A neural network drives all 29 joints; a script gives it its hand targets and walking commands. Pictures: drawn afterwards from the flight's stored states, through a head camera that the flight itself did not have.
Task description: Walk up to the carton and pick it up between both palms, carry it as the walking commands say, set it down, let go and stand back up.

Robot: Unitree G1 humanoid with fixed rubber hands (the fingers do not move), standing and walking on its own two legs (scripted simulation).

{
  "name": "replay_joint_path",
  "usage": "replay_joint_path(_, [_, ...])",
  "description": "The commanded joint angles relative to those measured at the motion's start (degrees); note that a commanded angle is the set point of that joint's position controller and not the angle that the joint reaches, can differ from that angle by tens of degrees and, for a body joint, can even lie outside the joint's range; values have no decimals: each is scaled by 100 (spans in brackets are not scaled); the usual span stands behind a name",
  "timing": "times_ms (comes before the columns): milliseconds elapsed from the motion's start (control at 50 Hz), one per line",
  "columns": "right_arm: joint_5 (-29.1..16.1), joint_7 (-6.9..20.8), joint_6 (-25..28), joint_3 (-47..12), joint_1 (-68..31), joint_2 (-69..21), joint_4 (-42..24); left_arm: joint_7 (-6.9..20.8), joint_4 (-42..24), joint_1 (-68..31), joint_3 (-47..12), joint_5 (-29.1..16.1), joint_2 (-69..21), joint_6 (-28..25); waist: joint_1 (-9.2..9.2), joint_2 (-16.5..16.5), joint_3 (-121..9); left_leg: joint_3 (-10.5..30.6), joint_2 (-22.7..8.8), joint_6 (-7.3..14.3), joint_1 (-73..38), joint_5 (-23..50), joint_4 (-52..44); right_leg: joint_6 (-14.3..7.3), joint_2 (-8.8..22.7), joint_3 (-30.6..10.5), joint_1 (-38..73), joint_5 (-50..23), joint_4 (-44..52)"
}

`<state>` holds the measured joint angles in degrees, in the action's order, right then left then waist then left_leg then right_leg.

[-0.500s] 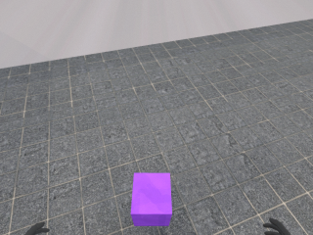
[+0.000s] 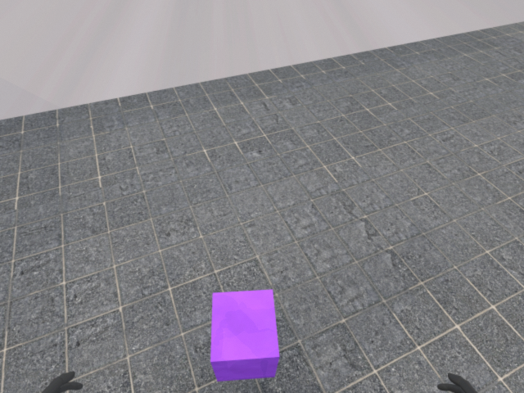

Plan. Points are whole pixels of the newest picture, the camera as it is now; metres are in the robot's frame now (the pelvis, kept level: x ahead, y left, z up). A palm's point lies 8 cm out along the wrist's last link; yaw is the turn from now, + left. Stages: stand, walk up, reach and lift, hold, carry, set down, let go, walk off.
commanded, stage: walk up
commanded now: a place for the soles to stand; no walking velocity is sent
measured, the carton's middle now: (244, 336) +0.43 +0.05 -0.64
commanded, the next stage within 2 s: reach and lift in 1.40 s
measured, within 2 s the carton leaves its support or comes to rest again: neither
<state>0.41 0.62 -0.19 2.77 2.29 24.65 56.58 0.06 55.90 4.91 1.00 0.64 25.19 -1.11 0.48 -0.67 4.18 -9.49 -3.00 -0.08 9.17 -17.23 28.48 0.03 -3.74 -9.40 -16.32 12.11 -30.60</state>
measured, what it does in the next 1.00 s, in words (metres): stands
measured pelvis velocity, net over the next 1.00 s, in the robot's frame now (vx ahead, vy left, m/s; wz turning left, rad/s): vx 0.01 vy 0.01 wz -0.04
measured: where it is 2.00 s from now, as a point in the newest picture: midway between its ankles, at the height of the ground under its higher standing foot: outside the picture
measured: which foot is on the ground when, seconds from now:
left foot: down 0.00-1.00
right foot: down 0.00-1.00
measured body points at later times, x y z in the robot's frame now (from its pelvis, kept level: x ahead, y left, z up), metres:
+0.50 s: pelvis +0.01 +0.00 +0.00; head +0.03 +0.00 +0.45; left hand +0.13 +0.33 -0.10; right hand +0.14 -0.34 -0.10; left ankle -0.02 +0.12 -0.73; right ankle +0.05 -0.12 -0.73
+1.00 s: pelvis +0.01 +0.01 +0.00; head +0.03 +0.00 +0.45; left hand +0.15 +0.33 -0.10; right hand +0.13 -0.33 -0.10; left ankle -0.02 +0.12 -0.74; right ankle +0.05 -0.12 -0.73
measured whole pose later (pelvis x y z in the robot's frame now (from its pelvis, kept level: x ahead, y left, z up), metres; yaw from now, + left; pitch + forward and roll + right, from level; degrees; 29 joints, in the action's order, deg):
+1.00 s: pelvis +0.01 +0.01 +0.00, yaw -2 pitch -2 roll +1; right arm 0.6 0.7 -0.9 3.8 4.2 24.2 53.5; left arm -0.2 53.9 5.8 1.1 0.9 24.6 -0.9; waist 0.9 -0.4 4.4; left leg -10.0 -3.0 0.1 7.8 -19.4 29.4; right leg 0.1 -4.2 -10.2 -16.2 13.4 -32.0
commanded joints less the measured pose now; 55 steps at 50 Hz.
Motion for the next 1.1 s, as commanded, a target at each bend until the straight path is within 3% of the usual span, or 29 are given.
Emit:
replay_joint_path(0, [-14,-28,22,234,-392,1084,-358,-35,-221,-55,222,15,1070,-41,-48,138,-529,694,-659,400,-265,-101,-579,-352,530,-349,-42,-1498,254])
replay_joint_path(120, [-29,-4,-6,233,-250,978,-344,-62,-310,-152,198,38,1114,-53,41,-218,-613,706,-353,305,-488,-351,-398,-497,708,-891,-218,-1259,626])
replay_joint_path(260, [14,-16,21,290,-296,1151,-386,-47,-272,-51,199,10,1004,-31,-31,198,-542,858,-864,508,-452,74,-786,-282,369,-192,-170,-1376,44])
replay_joint_path(300, [13,-20,-2,308,-322,1145,-435,-46,-270,5,211,19,1003,-25,-41,252,-521,768,-861,506,-435,129,-691,-281,377,-143,-151,-1491,17])
replay_joint_path(340, [0,-19,-31,313,-327,1088,-479,-50,-294,22,227,31,1042,-27,-29,162,-521,651,-718,437,-420,33,-497,-351,456,-293,-137,-1638,130])
replay_joint_path(400, [-30,-7,-69,305,-258,971,-508,-69,-365,10,236,44,1125,-40,14,-131,-596,550,-363,303,-465,-281,-172,-539,676,-836,-170,-1613,453])
replay_joint_path(460, [-28,7,-64,297,-131,923,-481,-83,-430,-72,209,60,1122,-51,81,-295,-631,691,-240,268,-622,-427,-233,-578,756,-1138,-321,-1260,686])
replay_joint_path(500, [-9,6,-31,299,-96,977,-461,-80,-434,-116,188,45,1056,-49,95,-209,-602,807,-386,328,-652,-305,-443,-487,643,-943,-355,-1208,577])
replay_joint_path(580, [20,-11,9,328,-168,1153,-497,-58,-370,1,197,12,960,-36,2,210,-543,920,-917,549,-545,276,-781,-272,307,-163,-220,-1427,-64])
replay_joint_path(640, [19,-20,-26,352,-215,1150,-573,-52,-357,100,216,28,945,-24,-21,341,-520,740,-907,535,-488,450,-600,-268,337,-52,-134,-1617,-102])
replay_joint_path(700, [-15,-19,-73,344,-208,1019,-636,-59,-411,89,246,44,1045,-32,3,78,-539,551,-568,358,-436,149,-232,-447,529,-457,-86,-1891,173])
replay_joint_path(780, [-34,5,-93,323,-51,888,-621,-89,-518,-8,229,66,1114,-53,84,-307,-641,664,-185,232,-615,-394,-100,-641,804,-1225,-273,-1398,664])
replay_joint_path(820, [-13,7,-56,320,12,932,-584,-86,-535,-102,202,56,1046,-53,119,-269,-602,791,-294,285,-683,-313,-344,-538,707,-1075,-351,-1240,636])
replay_joint_path(900, [19,-10,10,334,-32,1121,-583,-58,-462,-25,202,16,927,-41,37,144,-565,943,-861,521,-568,318,-755,-298,325,-237,-188,-1477,-29])
replay_joint_path(960, [20,-22,-11,354,-107,1147,-646,-49,-428,79,218,22,898,-28,-7,339,-520,780,-920,539,-504,622,-625,-260,320,-33,-106,-1627,-124])
replay_joint_path(1000, [4,-25,-43,351,-109,1079,-681,-45,-442,87,240,39,945,-29,-1,258,-534,653,-754,434,-451,442,-446,-343,415,-172,-35,-1858,-8])
replay_joint_path(1080, [-34,-7,-90,328,-41,914,-709,-71,-529,43,248,52,1065,-47,45,-167,-613,583,-275,243,-524,-155,-89,-603,741,-964,-138,-1685,492])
